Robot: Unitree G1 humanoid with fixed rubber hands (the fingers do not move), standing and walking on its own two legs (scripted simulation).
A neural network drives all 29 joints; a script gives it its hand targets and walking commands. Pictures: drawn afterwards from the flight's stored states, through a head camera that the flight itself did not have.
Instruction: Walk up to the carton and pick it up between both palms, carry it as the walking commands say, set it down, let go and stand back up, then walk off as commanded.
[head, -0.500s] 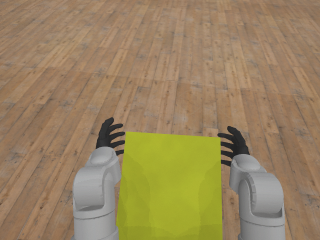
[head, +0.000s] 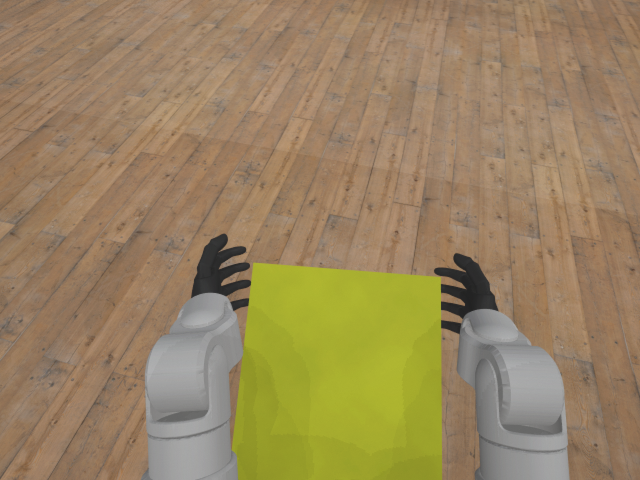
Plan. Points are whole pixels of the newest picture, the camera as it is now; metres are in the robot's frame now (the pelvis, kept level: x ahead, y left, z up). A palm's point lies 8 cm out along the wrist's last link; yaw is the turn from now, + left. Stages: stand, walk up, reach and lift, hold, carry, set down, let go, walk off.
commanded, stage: carry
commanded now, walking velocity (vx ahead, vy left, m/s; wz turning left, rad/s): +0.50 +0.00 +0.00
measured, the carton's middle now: (335, 365) +0.27 +0.01 -0.03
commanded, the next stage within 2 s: none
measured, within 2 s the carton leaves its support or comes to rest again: neither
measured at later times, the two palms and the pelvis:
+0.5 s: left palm (224, 145) +0.59 +0.19 +0.07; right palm (399, 151) +0.60 -0.09 +0.06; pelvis +0.31 +0.02 -0.02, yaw +3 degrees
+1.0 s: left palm (259, 47) +0.88 +0.16 +0.10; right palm (399, 62) +0.87 -0.12 +0.08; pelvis +0.59 +0.02 -0.01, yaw +2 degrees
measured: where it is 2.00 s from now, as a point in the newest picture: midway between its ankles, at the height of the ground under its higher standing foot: (320, 288)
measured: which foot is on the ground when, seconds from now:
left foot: down 0.00-0.26, up 0.28-0.48, down 0.50-0.92, up 0.94-1.00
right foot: up 0.00-0.22, down 0.24-0.52, up 0.54-0.88, down 0.90-1.00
